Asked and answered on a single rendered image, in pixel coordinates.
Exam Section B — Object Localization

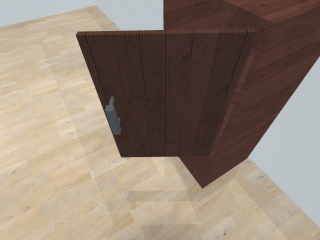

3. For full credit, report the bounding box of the cupboard door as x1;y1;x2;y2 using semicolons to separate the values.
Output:
76;28;257;158

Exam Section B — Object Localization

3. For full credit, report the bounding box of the handle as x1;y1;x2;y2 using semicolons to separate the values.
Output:
105;96;121;135

